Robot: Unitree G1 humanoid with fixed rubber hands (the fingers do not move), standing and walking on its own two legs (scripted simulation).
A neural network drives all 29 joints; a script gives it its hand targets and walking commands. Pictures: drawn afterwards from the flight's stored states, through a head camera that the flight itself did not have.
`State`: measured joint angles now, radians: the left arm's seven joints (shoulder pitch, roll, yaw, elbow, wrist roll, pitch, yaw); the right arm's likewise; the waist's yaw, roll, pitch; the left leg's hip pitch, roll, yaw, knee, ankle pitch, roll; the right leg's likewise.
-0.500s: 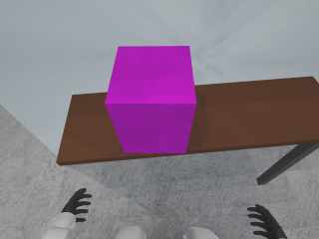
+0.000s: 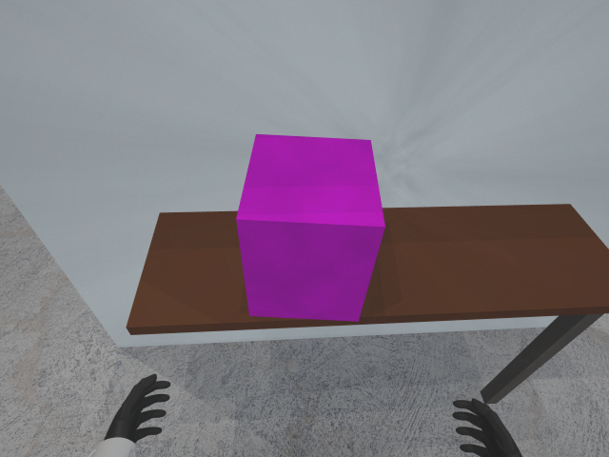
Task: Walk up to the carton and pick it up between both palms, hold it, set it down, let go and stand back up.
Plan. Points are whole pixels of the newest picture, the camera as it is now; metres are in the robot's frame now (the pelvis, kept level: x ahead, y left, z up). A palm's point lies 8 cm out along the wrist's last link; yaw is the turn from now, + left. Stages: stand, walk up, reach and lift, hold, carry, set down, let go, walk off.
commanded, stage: reach and lift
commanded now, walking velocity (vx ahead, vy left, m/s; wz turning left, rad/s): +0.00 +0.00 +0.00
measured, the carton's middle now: (308, 230) +0.47 +0.02 +0.00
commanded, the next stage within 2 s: none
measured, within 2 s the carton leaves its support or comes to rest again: neither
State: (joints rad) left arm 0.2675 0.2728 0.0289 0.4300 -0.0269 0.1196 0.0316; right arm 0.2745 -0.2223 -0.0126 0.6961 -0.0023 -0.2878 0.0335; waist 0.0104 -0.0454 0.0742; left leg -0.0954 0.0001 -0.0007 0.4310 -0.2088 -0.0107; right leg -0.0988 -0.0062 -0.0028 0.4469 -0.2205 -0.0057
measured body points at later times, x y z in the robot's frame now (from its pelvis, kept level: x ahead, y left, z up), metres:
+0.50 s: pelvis +0.01 -0.02 +0.00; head -0.01 -0.01 +0.45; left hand +0.22 +0.22 -0.02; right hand +0.20 -0.24 -0.01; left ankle +0.00 +0.10 -0.74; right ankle +0.02 -0.12 -0.74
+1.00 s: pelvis +0.01 +0.00 +0.00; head +0.00 +0.00 +0.45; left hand +0.24 +0.22 +0.03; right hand +0.23 -0.19 +0.01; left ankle +0.00 +0.10 -0.74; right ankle +0.02 -0.12 -0.74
